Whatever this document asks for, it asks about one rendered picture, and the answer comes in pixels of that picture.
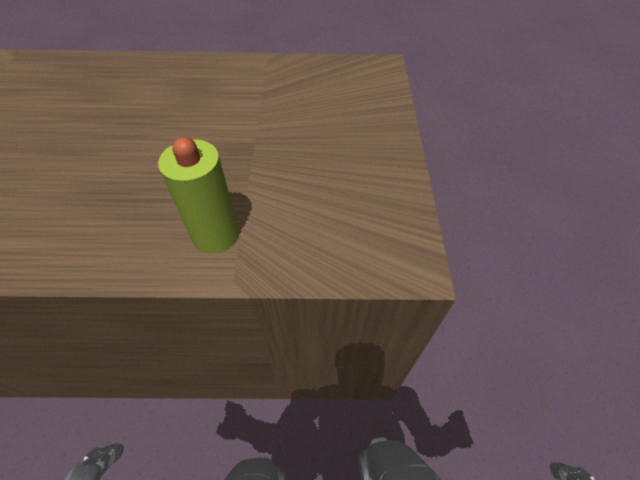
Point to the left robot hand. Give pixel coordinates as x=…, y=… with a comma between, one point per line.
x=96, y=463

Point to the right robot hand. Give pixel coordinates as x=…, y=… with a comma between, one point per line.
x=566, y=472

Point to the bottle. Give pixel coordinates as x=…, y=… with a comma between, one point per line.
x=194, y=176

